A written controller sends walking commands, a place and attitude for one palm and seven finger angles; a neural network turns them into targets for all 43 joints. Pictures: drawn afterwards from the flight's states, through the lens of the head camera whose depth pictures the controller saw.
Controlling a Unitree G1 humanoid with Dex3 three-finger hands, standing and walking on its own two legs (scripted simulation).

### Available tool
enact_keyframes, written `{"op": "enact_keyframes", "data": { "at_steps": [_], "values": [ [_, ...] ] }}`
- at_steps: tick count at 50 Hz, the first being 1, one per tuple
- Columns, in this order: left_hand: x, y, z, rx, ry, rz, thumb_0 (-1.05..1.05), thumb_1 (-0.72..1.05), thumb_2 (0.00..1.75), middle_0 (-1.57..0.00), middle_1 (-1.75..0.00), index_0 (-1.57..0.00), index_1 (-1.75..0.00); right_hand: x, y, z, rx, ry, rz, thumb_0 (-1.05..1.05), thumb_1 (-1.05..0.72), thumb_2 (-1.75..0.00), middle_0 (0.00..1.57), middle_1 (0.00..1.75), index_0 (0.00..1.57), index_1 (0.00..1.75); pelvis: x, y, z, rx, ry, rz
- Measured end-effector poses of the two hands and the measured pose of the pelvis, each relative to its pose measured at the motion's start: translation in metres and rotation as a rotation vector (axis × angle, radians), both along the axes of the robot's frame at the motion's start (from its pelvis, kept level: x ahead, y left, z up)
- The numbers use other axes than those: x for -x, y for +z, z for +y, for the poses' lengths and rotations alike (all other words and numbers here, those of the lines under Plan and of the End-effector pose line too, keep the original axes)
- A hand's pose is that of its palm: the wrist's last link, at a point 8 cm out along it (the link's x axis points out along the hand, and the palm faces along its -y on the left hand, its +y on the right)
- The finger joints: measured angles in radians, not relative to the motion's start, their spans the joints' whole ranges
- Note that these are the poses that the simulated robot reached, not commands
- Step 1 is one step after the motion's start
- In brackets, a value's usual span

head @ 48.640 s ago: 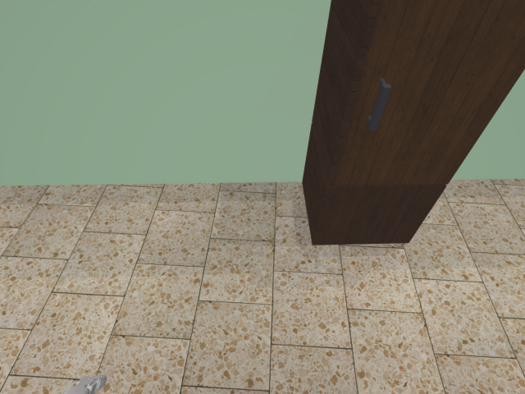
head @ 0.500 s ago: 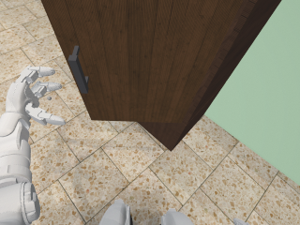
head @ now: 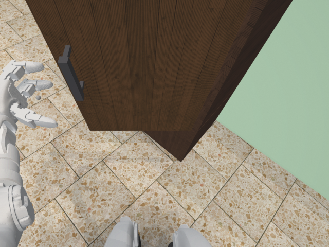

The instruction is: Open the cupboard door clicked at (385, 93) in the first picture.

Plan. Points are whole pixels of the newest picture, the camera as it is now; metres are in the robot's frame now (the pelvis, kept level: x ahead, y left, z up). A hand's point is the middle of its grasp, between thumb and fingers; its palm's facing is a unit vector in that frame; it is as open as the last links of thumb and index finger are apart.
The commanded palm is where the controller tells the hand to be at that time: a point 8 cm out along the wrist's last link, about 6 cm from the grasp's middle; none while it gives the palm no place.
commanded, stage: move the hooked fingers beside the handle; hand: left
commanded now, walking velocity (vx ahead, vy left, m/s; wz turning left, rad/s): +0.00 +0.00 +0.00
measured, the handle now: (74, 75) +0.50 +0.21 +0.07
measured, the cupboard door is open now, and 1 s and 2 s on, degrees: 43 43 43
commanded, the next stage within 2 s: slide the fingers in behind the handle in 0.60 s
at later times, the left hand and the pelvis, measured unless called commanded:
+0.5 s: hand (44, 98) +0.44 +0.27 +0.06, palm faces +0.05 -1.00 -0.01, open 14.0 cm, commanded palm +0.41 +0.31 +0.07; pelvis +0.00 +0.01 +0.00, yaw +0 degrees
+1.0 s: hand (53, 96) +0.44 +0.25 +0.06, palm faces +0.03 -1.00 +0.00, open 14.0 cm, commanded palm +0.42 +0.29 +0.07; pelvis +0.00 +0.00 +0.00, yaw +0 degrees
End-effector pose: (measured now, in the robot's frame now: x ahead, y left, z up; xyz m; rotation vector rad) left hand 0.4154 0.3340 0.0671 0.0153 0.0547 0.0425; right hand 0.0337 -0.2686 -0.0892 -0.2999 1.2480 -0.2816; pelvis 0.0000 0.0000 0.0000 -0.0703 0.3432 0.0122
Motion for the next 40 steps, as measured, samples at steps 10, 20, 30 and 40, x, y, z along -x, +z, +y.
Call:
{"op": "enact_keyframes", "data": {
  "at_steps": [10, 20, 30, 40],
  "values": [
    [0.003, -0.005, -0.002, 0.014, 0.001, -0.009, -0.01, -0.5, 0.3, -0.3, -1.2, -0.3, -1.2, -0.011, 0.0, 0.005, 0.005, 0.024, -0.017, 0.0, -0.9, -0.9, 0.21, 0.3, 0.21, 0.3, 0.001, 0.0, 0.004, 0.006, 0.012, -0.004],
    [-0.001, 0.002, -0.016, 0.019, -0.017, -0.017, -0.01, -0.5, 0.3, -0.3, -1.2, -0.3, -1.2, -0.021, 0.002, 0.013, -0.018, 0.029, -0.045, 0.0, -0.9, -0.9, 0.21, 0.3, 0.21, 0.3, -0.001, 0.004, 0.008, 0.003, 0.008, -0.011],
    [0.004, 0.0, -0.007, -0.011, 0.022, -0.024, -0.01, -0.5, 0.3, -0.3, -1.2, -0.3, -1.2, -0.018, 0.001, 0.012, -0.019, 0.029, -0.032, 0.0, -0.9, -0.9, 0.21, 0.3, 0.21, 0.3, -0.001, 0.002, 0.006, 0.001, 0.007, -0.015],
    [-0.002, -0.007, -0.018, 0.017, -0.013, 0.014, -0.01, -0.5, 0.3, -0.3, -1.2, -0.3, -1.2, -0.013, 0.0, 0.005, -0.004, 0.021, -0.009, 0.0, -0.9, -0.9, 0.21, 0.3, 0.21, 0.3, -0.001, 0.002, 0.003, 0.001, 0.012, -0.008]
  ]
}}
